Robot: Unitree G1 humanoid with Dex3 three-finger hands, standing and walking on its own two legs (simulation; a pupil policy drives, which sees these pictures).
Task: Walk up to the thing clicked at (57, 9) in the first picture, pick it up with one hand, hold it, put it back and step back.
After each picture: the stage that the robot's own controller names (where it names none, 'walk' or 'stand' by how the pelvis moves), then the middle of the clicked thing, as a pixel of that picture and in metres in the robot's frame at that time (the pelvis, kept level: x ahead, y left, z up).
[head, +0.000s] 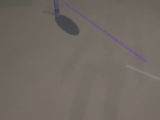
stand; (56, 7) +2.08 +0.34 -0.65
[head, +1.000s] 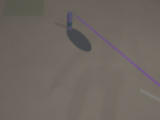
walk; (69, 20) +1.92 +0.10 -0.63
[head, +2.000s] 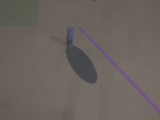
walk; (69, 37) +1.32 +0.05 -0.64
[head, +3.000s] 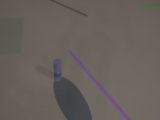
walk; (57, 70) +0.88 +0.15 -0.64
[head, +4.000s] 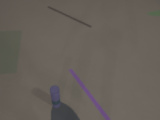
walk; (55, 97) +0.62 +0.16 -0.64
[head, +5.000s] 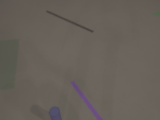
stand; (56, 117) +0.44 +0.17 -0.63
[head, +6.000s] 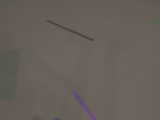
stand; out of the picture +0.39 +0.16 -0.65
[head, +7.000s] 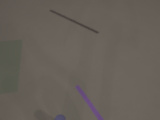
stand; out of the picture +0.36 +0.13 -0.64
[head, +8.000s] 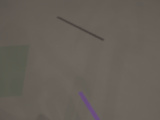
stand; out of the picture +0.36 +0.14 -0.66
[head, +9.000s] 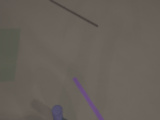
stand; (57, 115) +0.40 +0.11 -0.64
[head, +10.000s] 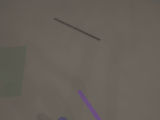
stand; out of the picture +0.39 +0.12 -0.65
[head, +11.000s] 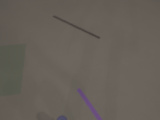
stand; out of the picture +0.39 +0.12 -0.66
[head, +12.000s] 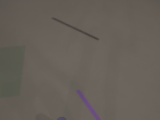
stand; out of the picture +0.39 +0.12 -0.66
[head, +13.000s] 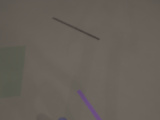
stand; out of the picture +0.39 +0.12 -0.66
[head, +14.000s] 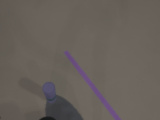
go down; (50, 93) +0.42 +0.14 -0.52
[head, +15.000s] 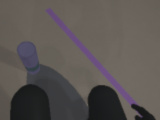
go down; (30, 60) +0.46 +0.20 -0.27
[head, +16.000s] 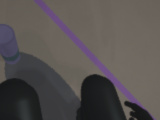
close in; (8, 47) +0.46 +0.22 -0.21
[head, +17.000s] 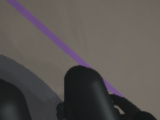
close in; out of the picture +0.43 +0.26 -0.16
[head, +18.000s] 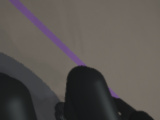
lift; out of the picture +0.39 +0.25 -0.16
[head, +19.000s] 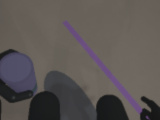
lift; (23, 81) +0.32 +0.19 -0.01
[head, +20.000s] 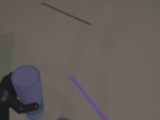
hold; (31, 97) +0.29 +0.17 +0.01
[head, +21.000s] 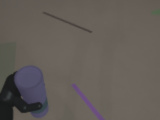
hold; (35, 96) +0.30 +0.16 +0.03
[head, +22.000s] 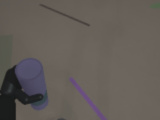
crouch; (35, 88) +0.32 +0.16 +0.01
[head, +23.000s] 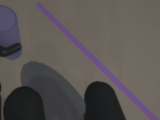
crouch; (8, 38) +0.47 +0.20 -0.05
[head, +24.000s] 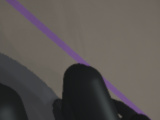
lower; out of the picture +0.44 +0.28 -0.17
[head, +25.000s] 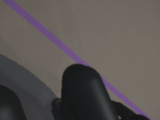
lower; out of the picture +0.44 +0.29 -0.17
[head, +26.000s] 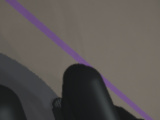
lower; out of the picture +0.44 +0.29 -0.17
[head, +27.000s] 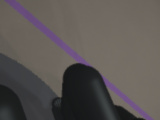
lower; out of the picture +0.44 +0.29 -0.17
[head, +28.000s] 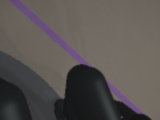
loosen; out of the picture +0.42 +0.26 -0.17
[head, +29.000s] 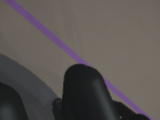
withdraw; out of the picture +0.43 +0.27 -0.17
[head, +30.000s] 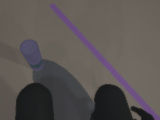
walk; (33, 57) +0.47 +0.21 -0.29
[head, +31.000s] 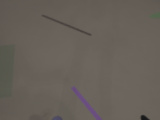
stand; out of the picture +0.39 +0.14 -0.59
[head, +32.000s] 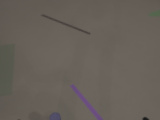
stand; out of the picture +0.41 +0.15 -0.60
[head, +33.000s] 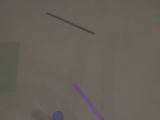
stand; out of the picture +0.41 +0.14 -0.62
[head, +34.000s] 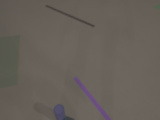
walk; (60, 115) +0.43 +0.14 -0.65
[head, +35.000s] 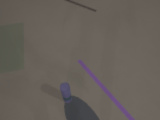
walk; (66, 93) +0.54 +0.14 -0.64
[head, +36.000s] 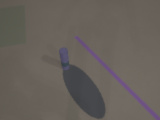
walk; (64, 59) +0.85 +0.13 -0.62
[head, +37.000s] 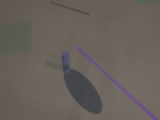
stand; (65, 62) +1.04 +0.16 -0.64
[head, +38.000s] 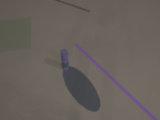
stand; (64, 60) +1.04 +0.16 -0.66
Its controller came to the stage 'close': yes
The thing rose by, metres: 0.66
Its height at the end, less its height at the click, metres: +0.00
